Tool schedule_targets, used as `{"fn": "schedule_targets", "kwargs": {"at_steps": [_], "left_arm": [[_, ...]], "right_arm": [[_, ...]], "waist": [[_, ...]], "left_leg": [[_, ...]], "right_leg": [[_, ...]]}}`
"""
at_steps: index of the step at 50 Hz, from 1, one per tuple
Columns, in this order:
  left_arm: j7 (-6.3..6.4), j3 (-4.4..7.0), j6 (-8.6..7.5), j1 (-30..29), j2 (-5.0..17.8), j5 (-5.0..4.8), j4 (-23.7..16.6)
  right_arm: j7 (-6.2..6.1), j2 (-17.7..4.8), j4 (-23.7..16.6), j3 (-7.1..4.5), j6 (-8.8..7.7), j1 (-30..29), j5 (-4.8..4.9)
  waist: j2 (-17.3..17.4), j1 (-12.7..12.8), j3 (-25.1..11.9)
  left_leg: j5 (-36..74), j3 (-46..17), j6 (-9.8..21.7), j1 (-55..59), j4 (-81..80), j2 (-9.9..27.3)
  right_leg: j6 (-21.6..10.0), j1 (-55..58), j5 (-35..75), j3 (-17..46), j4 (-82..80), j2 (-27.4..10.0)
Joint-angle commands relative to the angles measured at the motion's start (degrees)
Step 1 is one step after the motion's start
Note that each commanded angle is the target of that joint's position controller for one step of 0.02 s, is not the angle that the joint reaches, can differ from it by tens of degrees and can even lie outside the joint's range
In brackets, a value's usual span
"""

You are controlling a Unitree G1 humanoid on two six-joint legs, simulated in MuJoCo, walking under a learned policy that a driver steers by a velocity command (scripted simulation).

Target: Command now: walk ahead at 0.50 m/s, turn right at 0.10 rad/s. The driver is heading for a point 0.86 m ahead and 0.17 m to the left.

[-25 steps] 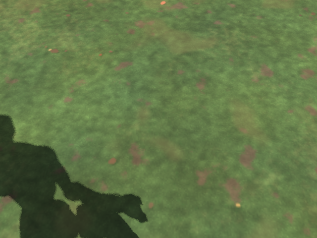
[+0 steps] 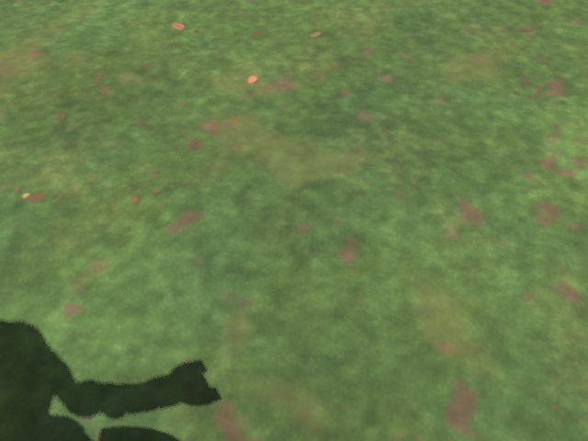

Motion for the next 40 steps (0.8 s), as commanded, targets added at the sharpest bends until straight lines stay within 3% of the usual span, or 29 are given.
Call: {"fn": "schedule_targets", "kwargs": {"at_steps": [1, 3, 5, 10, 14, 17, 19, 20, 21, 22, 23, 24, 25, 26, 27, 28, 30, 33, 37, 40], "left_arm": [[0.04, 1.7, -1.55, -5.2, 6.3, 0.84, -6.8], [0.01, 1.45, -1.0, -2.7, 4.4, 0.71, -5.9], [0.21, 1.17, -0.75, -4.1, 3.5, 0.99, -6.3], [-0.23, 0.22, -1.47, -12.9, 1.4, 1.06, -8.1], [-1.37, -0.08, -2.07, -19.8, 1.1, 0.38, -9.9], [-2.38, 0.08, -2.64, -22.8, 1.9, 0.23, -11.5], [-2.59, 0.77, -3.11, -19.7, 3.4, 0.43, -11.1], [-2.34, 1.66, -3.31, -14.0, 5.0, 0.69, -9.6], [-1.74, 3.05, -3.38, -5.0, 8.1, 1.23, -7.3], [-0.87, 4.22, -3.06, 5.9, 12.9, 2.05, -6.0], [-1.19, 4.24, -2.62, 6.1, 14.2, 2.09, -5.1], [-0.99, 2.99, -2.34, 4.9, 8.4, 1.54, -5.7], [-0.69, 2.23, -2.34, 1.6, 6.4, 1.16, -5.6], [-0.74, 1.75, -2.45, -2.0, 5.3, 1.39, -5.5], [-0.93, 1.4, -2.71, -4.7, 3.9, 1.57, -5.3], [-0.97, 1.29, -3.15, -6.3, 3.3, 1.97, -5.0], [-0.94, 1.55, -3.96, -7.7, 3.2, 1.89, -3.9], [-0.39, 2.25, -4.27, -7.3, 4.7, 2.19, -2.1], [0.37, 2.77, -3.63, -6.4, 6.6, 1.98, -0.6], [0.68, 3.34, -2.81, -3.6, 8.2, 1.28, 0.9]], "right_arm": [[-0.34, -5.9, -1.3, -1.3, 0.23, 5.2, -0.66], [-0.31, -5.6, -0.9, -1.12, -0.11, 4.6, -0.51], [-0.58, -7.1, 0.0, -1.48, -0.39, 5.5, -0.13], [-1.35, -9.0, 2.3, -1.86, 0.44, 8.9, 0.6], [-1.43, -9.9, 4.5, -1.96, 1.32, 13.3, 1.1], [-1.67, -10.3, 5.8, -2.16, 2.37, 14.9, 1.33], [-2.02, -11.3, 6.1, -2.51, 3.0, 14.1, 1.45], [-2.15, -11.7, 5.8, -2.56, 3.19, 12.6, 1.61], [-2.18, -10.2, 5.3, -1.94, 3.09, 12.1, 1.2], [-2.16, -5.9, 3.2, -0.38, 2.72, 11.8, -0.68], [-1.78, -1.6, 3.1, 0.81, 1.57, 19.9, 0.82], [-1.69, -8.4, 4.0, -0.85, 1.19, 15.8, 2.17], [-1.61, -10.0, 2.4, -1.56, 1.09, 10.6, 2.62], [-1.82, -9.0, 2.1, -1.52, 1.3, 8.3, 2.16], [-1.9, -8.3, 2.0, -1.79, 1.79, 7.6, 1.53], [-1.84, -7.2, 2.2, -1.84, 2.54, 9.1, 1.66], [-1.9, -4.9, 2.3, -1.68, 3.83, 9.9, 1.88], [-1.98, -4.2, 0.6, -1.74, 4.64, 6.7, 1.34], [-0.56, -3.0, -1.3, -1.18, 4.1, 0.6, 1.19], [0.48, -2.5, -3.8, -0.75, 4.03, -5.2, 1.1]], "waist": [[5.8, -2.5, -1.2], [7.5, -0.9, -1.5], [6.6, -0.7, -1.0], [5.2, -3.6, 0.2], [5.1, -6.4, 2.0], [5.6, -6.4, 3.1], [6.6, -3.6, 1.5], [6.5, 0.0, -1.7], [5.5, 4.1, -8.3], [-2.7, 7.7, -18.4], [-17.6, 3.4, -25.0], [-9.6, 5.8, -19.4], [-6.9, 5.4, -11.4], [-3.0, 3.5, -7.4], [-3.1, 1.8, -4.2], [-4.4, 0.0, -3.1], [-4.0, -1.5, -1.5], [-2.1, -1.7, 0.6], [-1.3, 0.3, 2.1], [-0.4, 2.5, 4.0]], "left_leg": [[-7.5, -24.4, 9.9, 17.5, -18.3, 16.4], [-0.7, -19.6, 10.0, 13.8, -20.3, 14.3], [5.8, -15.9, 10.9, 13.2, -21.8, 14.1], [13.3, -8.4, 9.0, 15.3, -22.5, 11.9], [12.1, -7.8, 8.5, 18.9, -21.1, 13.1], [15.0, -9.7, 7.9, 23.6, -17.9, 15.6], [22.1, -10.9, 6.8, 24.8, -13.6, 15.9], [29.8, -9.6, 5.8, 23.5, -7.8, 14.2], [29.9, -7.6, 4.0, 17.7, 2.7, 11.1], [9.9, -4.7, 1.4, 4.9, 21.8, 6.0], [-24.2, -6.3, -1.0, -14.0, 37.5, -1.0], [-22.6, -10.2, -1.2, -19.6, 42.9, 2.3], [-17.0, -8.7, -1.2, -21.8, 42.9, 4.5], [-12.4, -7.7, -1.6, -19.7, 41.1, 6.7], [-9.4, -7.6, -2.0, -17.9, 38.6, 8.1], [-7.3, -8.0, -2.3, -14.7, 37.5, 9.2], [-5.6, -7.7, -3.0, -13.2, 36.2, 9.7], [0.5, -8.4, -4.0, -16.9, 31.1, 10.0], [11.5, -5.2, -3.5, -15.5, 17.4, 9.2], [12.2, -2.6, -2.2, -15.9, 10.7, 8.6]], "right_leg": [[0.1, -21.8, 6.7, 0.6, 2.8, -7.8], [0.8, -18.0, 8.9, -0.5, -0.4, -8.7], [1.9, -19.4, 12.0, -1.3, -4.4, -9.2], [3.1, -18.9, 26.2, -3.2, -21.9, -8.6], [2.7, -17.2, 29.6, -4.5, -30.6, -6.8], [1.0, -17.2, 24.8, -4.3, -34.3, -5.7], [-0.4, -11.3, 20.7, -4.7, -36.8, -4.2], [-1.6, -2.5, 21.3, -6.1, -39.1, -2.7], [-3.7, 12.4, 23.7, -4.7, -37.7, -4.7], [-7.3, 30.8, 26.7, 8.6, -35.1, -17.6], [-15.1, 44.1, 15.0, 32.3, -41.8, -27.8], [-13.0, 39.6, 7.4, 30.7, -44.9, -25.6], [-10.8, 32.1, 8.6, 21.8, -46.3, -23.8], [-9.7, 24.5, 12.6, 16.2, -48.3, -21.4], [-9.3, 18.7, 15.6, 11.7, -50.6, -19.5], [-8.9, 14.8, 17.4, 8.1, -52.7, -18.4], [-9.3, 10.9, 21.9, 3.0, -55.7, -17.9], [-9.4, 10.9, 27.8, -3.3, -57.2, -17.9], [-7.7, 12.5, 29.2, -11.1, -57.6, -16.2], [-7.1, 16.8, 29.4, -13.5, -57.1, -17.9]]}}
